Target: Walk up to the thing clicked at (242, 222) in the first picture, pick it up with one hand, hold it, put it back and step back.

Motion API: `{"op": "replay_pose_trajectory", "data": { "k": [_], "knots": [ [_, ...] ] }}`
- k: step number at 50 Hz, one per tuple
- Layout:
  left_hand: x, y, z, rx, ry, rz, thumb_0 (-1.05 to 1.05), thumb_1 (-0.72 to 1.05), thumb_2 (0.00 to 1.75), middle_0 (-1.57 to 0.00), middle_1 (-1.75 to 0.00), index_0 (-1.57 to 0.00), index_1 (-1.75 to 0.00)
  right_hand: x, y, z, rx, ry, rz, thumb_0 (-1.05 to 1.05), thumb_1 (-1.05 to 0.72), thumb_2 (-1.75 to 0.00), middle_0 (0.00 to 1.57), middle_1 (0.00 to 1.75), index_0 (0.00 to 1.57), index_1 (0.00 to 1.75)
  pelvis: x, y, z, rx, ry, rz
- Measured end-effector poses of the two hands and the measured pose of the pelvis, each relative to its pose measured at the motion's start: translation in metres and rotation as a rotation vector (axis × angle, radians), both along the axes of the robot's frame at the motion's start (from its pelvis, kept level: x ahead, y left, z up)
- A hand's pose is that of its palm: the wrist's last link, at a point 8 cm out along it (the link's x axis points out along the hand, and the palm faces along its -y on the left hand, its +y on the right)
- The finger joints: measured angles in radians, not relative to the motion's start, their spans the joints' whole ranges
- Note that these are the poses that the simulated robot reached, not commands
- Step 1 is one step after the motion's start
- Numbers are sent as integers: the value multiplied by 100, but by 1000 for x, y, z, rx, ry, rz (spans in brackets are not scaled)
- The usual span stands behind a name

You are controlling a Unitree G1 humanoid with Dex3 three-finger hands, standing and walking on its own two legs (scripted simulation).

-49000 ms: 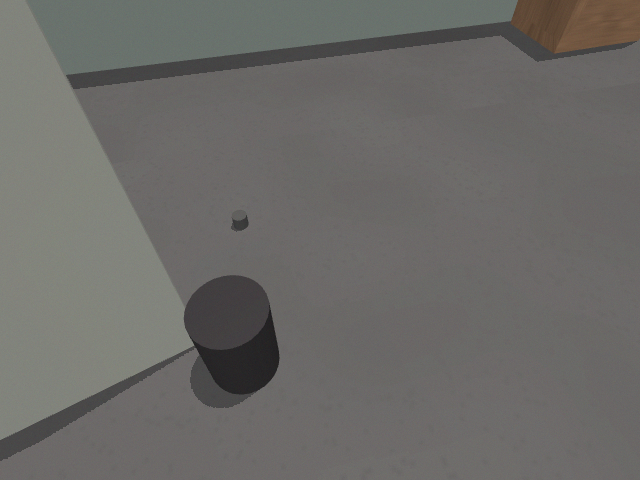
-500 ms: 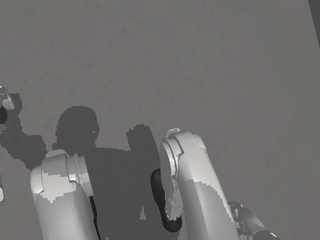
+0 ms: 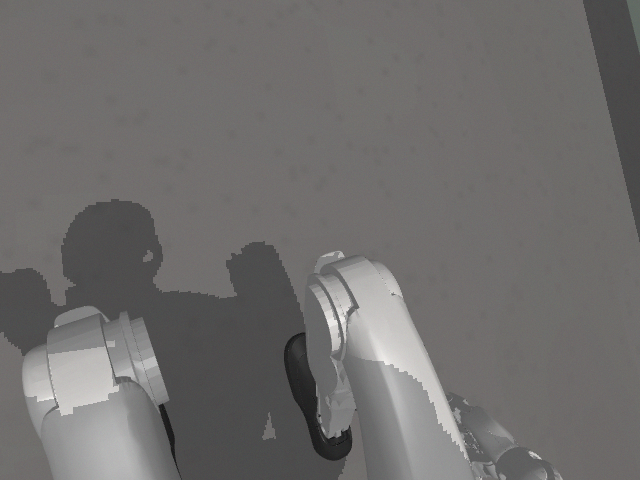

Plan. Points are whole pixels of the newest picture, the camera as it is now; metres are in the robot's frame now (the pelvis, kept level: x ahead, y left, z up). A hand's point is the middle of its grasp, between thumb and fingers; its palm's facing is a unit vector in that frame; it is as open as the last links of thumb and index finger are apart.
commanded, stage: rest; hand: left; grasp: from above
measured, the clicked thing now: out of the picture +0.41 +0.37 -0.24
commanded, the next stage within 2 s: open in 0.78 s
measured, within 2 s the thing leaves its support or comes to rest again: rests again in 0.42 s
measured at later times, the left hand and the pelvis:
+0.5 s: hand out of the picture +0.40 +0.34 -0.24, palm faces -0.44 -0.18 -0.88, open 6.9 cm; pelvis +0.00 +0.00 +0.00, yaw -1 degrees
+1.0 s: hand out of the picture +0.40 +0.35 -0.25, palm faces -0.45 -0.17 -0.88, open 7.6 cm; pelvis +0.00 +0.00 +0.00, yaw -2 degrees
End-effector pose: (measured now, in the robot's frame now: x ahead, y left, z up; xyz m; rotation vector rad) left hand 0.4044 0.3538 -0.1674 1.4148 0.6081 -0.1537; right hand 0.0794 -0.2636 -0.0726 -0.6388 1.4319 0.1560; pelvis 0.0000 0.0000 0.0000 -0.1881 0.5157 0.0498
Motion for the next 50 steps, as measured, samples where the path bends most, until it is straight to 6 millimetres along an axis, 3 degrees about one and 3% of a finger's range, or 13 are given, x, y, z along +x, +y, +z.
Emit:
{"op": "replay_pose_trajectory", "data": {
  "k": [44,50],
  "knots": [
    [0,-3,-25,-4,-3,2,-3,10,62,-59,-79,-98,-76,-3,11,9,41,15,115,0,-91,-90,21,30,20,30,-2,4,-4,-31,-52,-19],
    [0,-5,-25,1,-4,-13,-3,10,62,-59,-78,-90,-75,-1,13,10,46,10,133,0,-91,-89,20,30,20,30,-3,5,-4,-34,-57,-19]
  ]
}}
